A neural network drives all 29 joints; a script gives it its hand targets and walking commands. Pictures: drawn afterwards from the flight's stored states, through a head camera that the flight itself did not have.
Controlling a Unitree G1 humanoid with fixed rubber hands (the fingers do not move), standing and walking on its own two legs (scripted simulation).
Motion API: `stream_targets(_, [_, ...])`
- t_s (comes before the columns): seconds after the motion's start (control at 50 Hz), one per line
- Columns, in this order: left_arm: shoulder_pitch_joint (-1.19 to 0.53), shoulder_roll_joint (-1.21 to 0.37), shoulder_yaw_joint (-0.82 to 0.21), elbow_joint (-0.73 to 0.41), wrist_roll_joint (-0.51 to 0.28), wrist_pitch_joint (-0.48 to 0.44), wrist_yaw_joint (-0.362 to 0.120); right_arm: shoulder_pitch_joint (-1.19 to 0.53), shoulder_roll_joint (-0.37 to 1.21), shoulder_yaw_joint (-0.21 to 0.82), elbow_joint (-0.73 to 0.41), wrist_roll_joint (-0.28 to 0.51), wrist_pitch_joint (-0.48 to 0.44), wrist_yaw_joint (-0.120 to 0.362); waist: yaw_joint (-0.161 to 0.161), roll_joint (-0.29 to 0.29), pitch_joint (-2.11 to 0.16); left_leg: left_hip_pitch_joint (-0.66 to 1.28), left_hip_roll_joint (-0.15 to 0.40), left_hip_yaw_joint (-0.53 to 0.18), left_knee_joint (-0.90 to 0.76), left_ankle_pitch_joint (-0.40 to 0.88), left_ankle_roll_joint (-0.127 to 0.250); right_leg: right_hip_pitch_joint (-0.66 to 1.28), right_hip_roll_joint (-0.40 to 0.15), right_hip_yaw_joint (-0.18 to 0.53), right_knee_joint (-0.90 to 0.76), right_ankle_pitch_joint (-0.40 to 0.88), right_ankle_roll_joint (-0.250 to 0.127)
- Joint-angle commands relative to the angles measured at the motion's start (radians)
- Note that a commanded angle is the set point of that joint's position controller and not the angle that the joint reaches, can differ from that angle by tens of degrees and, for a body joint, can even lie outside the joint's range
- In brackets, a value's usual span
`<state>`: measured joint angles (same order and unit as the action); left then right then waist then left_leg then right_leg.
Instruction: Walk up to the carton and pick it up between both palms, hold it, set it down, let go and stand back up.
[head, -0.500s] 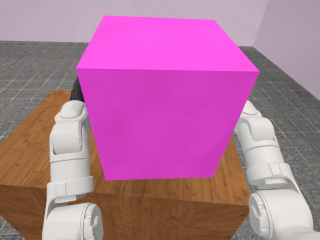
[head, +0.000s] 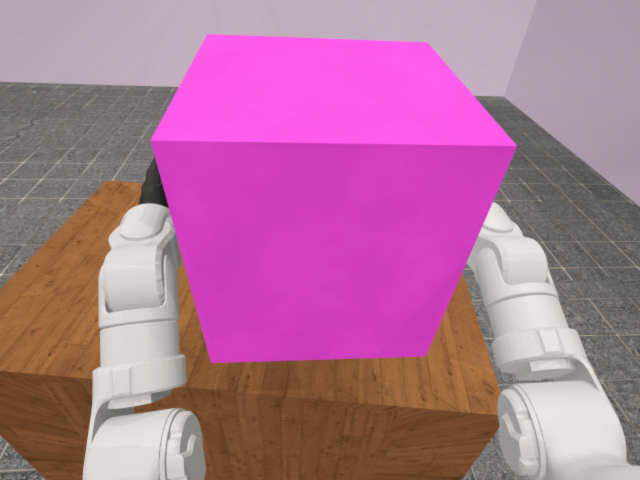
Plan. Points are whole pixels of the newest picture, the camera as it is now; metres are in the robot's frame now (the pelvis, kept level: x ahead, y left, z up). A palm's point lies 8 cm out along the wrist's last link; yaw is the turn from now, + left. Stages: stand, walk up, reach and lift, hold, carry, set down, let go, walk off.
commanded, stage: hold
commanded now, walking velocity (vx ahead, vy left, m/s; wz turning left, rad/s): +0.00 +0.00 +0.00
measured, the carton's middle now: (320, 201) +0.38 +0.00 +0.21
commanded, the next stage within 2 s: none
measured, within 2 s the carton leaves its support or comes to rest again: neither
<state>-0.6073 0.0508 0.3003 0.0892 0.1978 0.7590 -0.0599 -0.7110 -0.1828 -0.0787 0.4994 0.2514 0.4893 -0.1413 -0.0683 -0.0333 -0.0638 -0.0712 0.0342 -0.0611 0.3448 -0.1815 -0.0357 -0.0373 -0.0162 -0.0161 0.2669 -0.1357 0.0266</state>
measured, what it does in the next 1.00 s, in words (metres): stands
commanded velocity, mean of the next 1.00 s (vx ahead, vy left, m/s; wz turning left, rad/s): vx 0.00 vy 0.00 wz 0.00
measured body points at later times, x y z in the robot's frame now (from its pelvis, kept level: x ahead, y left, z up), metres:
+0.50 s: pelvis +0.00 +0.00 +0.00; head -0.07 +0.02 +0.44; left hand +0.36 +0.19 +0.22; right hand +0.38 -0.18 +0.22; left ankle +0.01 +0.14 -0.75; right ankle +0.01 -0.14 -0.75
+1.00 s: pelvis +0.00 +0.00 +0.00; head -0.06 +0.02 +0.45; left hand +0.37 +0.18 +0.22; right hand +0.38 -0.18 +0.22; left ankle +0.01 +0.14 -0.75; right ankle +0.01 -0.14 -0.75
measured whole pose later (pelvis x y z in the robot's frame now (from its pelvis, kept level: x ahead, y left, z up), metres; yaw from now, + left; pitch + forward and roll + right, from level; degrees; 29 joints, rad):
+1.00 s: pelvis +0.00 +0.00 +0.00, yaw +0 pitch -4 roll -1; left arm -0.62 0.06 0.30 0.14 0.18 0.75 -0.04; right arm -0.74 -0.19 -0.07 0.54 0.25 0.51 -0.15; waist -0.05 -0.02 -0.09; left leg -0.09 0.03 -0.06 0.35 -0.18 -0.03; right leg -0.06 -0.01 0.00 0.27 -0.14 0.03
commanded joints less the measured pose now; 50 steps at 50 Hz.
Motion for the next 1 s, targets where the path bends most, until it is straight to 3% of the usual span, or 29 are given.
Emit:
stream_targets(0.0, [-0.678, -0.479, -0.473, -0.116, -0.153, -0.050, -0.131, -0.812, 0.545, 0.358, -0.354, 0.124, -0.051, 0.139, -0.006, 0.054, -0.347, 0.029, -0.091, 0.071, -0.047, 0.268, -0.012, 0.127, 0.089, -0.025, -0.012, 0.169, -0.011])
stream_targets(0.1, [-0.676, -0.480, -0.476, -0.121, -0.156, -0.049, -0.129, -0.812, 0.544, 0.360, -0.361, 0.125, -0.052, 0.140, -0.005, 0.052, -0.352, 0.032, -0.090, 0.072, -0.046, 0.270, -0.012, 0.124, 0.090, -0.025, -0.012, 0.168, -0.011])
stream_targets(0.12, [-0.648, -0.471, -0.456, -0.095, -0.145, -0.043, -0.127, -0.791, 0.546, 0.366, -0.324, 0.114, -0.046, 0.138, 0.013, 0.058, -0.333, 0.014, -0.091, 0.077, -0.050, 0.253, -0.018, 0.122, 0.086, -0.022, -0.014, 0.175, -0.008])
stream_targets(0.16, [-0.641, -0.475, -0.463, -0.093, -0.150, -0.041, -0.128, -0.803, 0.555, 0.372, -0.363, 0.125, -0.052, 0.133, 0.017, 0.050, -0.366, 0.010, -0.097, 0.083, -0.041, 0.251, -0.014, 0.137, 0.084, -0.022, -0.003, 0.197, 0.005])
stream_targets(0.22, [-0.668, -0.474, -0.492, -0.145, -0.177, -0.042, -0.125, -0.818, 0.561, 0.385, -0.386, 0.139, -0.049, 0.131, 0.008, 0.054, -0.402, 0.028, -0.096, 0.081, -0.022, 0.290, -0.016, 0.140, 0.086, -0.017, 0.005, 0.228, -0.003])
stream_targets(0.3, [-0.668, -0.476, -0.460, -0.065, -0.157, -0.046, -0.126, -0.828, 0.573, 0.354, -0.344, 0.103, -0.045, 0.135, 0.012, 0.023, -0.325, -0.020, -0.094, 0.082, -0.055, 0.187, -0.002, 0.095, 0.082, -0.021, -0.015, 0.142, 0.001])
stream_targets(0.36, [-0.724, -0.503, -0.520, -0.143, -0.204, -0.064, -0.119, -0.869, 0.601, 0.380, -0.417, 0.136, -0.058, 0.133, 0.004, 0.054, -0.429, 0.009, -0.095, 0.073, -0.027, 0.257, -0.010, 0.133, 0.089, -0.021, 0.007, 0.215, -0.003])
stream_targets(0.4, [-0.693, -0.490, -0.497, -0.112, -0.192, -0.061, -0.109, -0.849, 0.587, 0.389, -0.392, 0.142, -0.045, 0.128, 0.013, 0.038, -0.404, 0.013, -0.088, 0.069, -0.020, 0.298, -0.013, 0.136, 0.096, -0.020, 0.004, 0.245, 0.001])
stream_targets(0.44, [-0.664, -0.470, -0.478, -0.102, -0.179, -0.052, -0.117, -0.791, 0.569, 0.382, -0.337, 0.124, -0.028, 0.124, -0.001, 0.028, -0.361, 0.007, -0.094, 0.073, -0.036, 0.253, -0.013, 0.139, 0.088, -0.015, 0.001, 0.222, 0.004])
stream_targets(0.48, [-0.641, -0.470, -0.451, -0.044, -0.147, -0.039, -0.132, -0.779, 0.549, 0.350, -0.290, 0.113, -0.019, 0.126, -0.002, 0.056, -0.292, -0.021, -0.089, 0.074, -0.072, 0.172, -0.009, 0.106, 0.076, -0.008, -0.017, 0.138, 0.000])
stream_targets(0.5, [-0.659, -0.484, -0.470, -0.078, -0.158, -0.037, -0.133, -0.793, 0.546, 0.360, -0.300, 0.120, -0.023, 0.130, 0.001, 0.075, -0.293, -0.024, -0.084, 0.070, -0.068, 0.188, -0.019, 0.112, 0.087, -0.020, -0.012, 0.128, -0.007])
stream_targets(0.52, [-0.673, -0.473, -0.447, -0.055, -0.147, -0.035, -0.134, -0.790, 0.553, 0.339, -0.264, 0.106, -0.017, 0.134, -0.001, 0.064, -0.282, -0.026, -0.086, 0.074, -0.073, 0.173, -0.017, 0.101, 0.085, -0.020, -0.022, 0.099, -0.009])
stream_targets(0.54, [-0.700, -0.498, -0.479, -0.087, -0.170, -0.038, -0.132, -0.847, 0.556, 0.351, -0.323, 0.126, -0.030, 0.139, 0.001, 0.081, -0.327, -0.014, -0.087, 0.073, -0.066, 0.185, -0.020, 0.106, 0.086, -0.018, -0.015, 0.106, -0.014])
stream_targets(0.58, [-0.723, -0.504, -0.470, -0.067, -0.176, -0.046, -0.125, -0.858, 0.577, 0.342, -0.302, 0.119, -0.036, 0.144, -0.001, 0.067, -0.350, -0.018, -0.094, 0.072, -0.058, 0.185, -0.016, 0.099, 0.087, -0.016, -0.015, 0.111, -0.011])
stream_targets(0.6, [-0.755, -0.512, -0.504, -0.131, -0.194, -0.060, -0.116, -0.877, 0.591, 0.367, -0.346, 0.131, -0.045, 0.148, 0.008, 0.074, -0.416, 0.011, -0.088, 0.066, -0.039, 0.238, -0.019, 0.109, 0.093, -0.024, 0.004, 0.151, -0.011])
stream_targets(0.64, [-0.746, -0.517, -0.533, -0.145, -0.210, -0.067, -0.100, -0.845, 0.580, 0.371, -0.356, 0.145, -0.046, 0.144, -0.012, 0.095, -0.445, 0.041, -0.089, 0.059, -0.012, 0.321, -0.034, 0.100, 0.097, -0.018, 0.008, 0.218, -0.013])
stream_targets(0.66, [-0.737, -0.513, -0.523, -0.152, -0.202, -0.065, -0.098, -0.856, 0.578, 0.379, -0.370, 0.142, -0.047, 0.141, 0.003, 0.086, -0.448, 0.050, -0.091, 0.058, -0.012, 0.317, -0.031, 0.103, 0.096, -0.021, 0.003, 0.213, -0.009])
stream_targets(0.7, [-0.691, -0.489, -0.467, -0.060, -0.169, -0.051, -0.108, -0.849, 0.563, 0.356, -0.319, 0.130, -0.039, 0.139, 0.010, 0.062, -0.362, 0.019, -0.092, 0.076, -0.040, 0.221, -0.021, 0.100, 0.086, -0.021, -0.013, 0.145, -0.003])
stream_targets(0.72, [-0.672, -0.482, -0.452, -0.036, -0.155, -0.044, -0.116, -0.798, 0.554, 0.333, -0.254, 0.114, -0.026, 0.139, 0.004, 0.059, -0.271, -0.012, -0.090, 0.078, -0.058, 0.187, -0.019, 0.081, 0.085, -0.018, -0.022, 0.121, -0.008])
stream_targets(0.74, [-0.700, -0.485, -0.460, -0.063, -0.164, -0.048, -0.123, -0.826, 0.573, 0.347, -0.283, 0.114, -0.032, 0.142, 0.011, 0.054, -0.326, -0.022, -0.095, 0.077, -0.059, 0.177, -0.008, 0.110, 0.077, -0.016, -0.015, 0.124, -0.001])
stream_targets(0.84, [-0.698, -0.474, -0.447, -0.049, -0.169, -0.055, -0.124, -0.858, 0.580, 0.365, -0.313, 0.130, -0.034, 0.136, 0.020, 0.016, -0.384, -0.001, -0.094, 0.075, -0.047, 0.220, -0.004, 0.141, 0.088, -0.011, -0.005, 0.187, 0.005])
stream_targets(0.88, [-0.723, -0.490, -0.468, -0.074, -0.173, -0.061, -0.123, -0.856, 0.595, 0.364, -0.334, 0.144, -0.037, 0.134, 0.011, 0.052, -0.374, -0.022, -0.095, 0.079, -0.044, 0.230, -0.012, 0.135, 0.088, -0.006, -0.006, 0.185, 0.002])
stream_targets(0.96, [-0.736, -0.480, -0.461, -0.071, -0.176, -0.063, -0.118, -0.852, 0.592, 0.356, -0.296, 0.132, -0.034, 0.135, 0.015, 0.040, -0.375, -0.004, -0.092, 0.072, -0.045, 0.212, -0.003, 0.113, 0.084, -0.005, -0.009, 0.164, 0.002])
stream_targets(0.98, [-0.742, -0.500, -0.490, -0.127, -0.197, -0.070, -0.115, -0.850, 0.603, 0.374, -0.335, 0.150, -0.040, 0.137, 0.009, 0.049, -0.428, 0.012, -0.092, 0.069, -0.036, 0.254, -0.010, 0.137, 0.091, -0.008, 0.003, 0.202, -0.003])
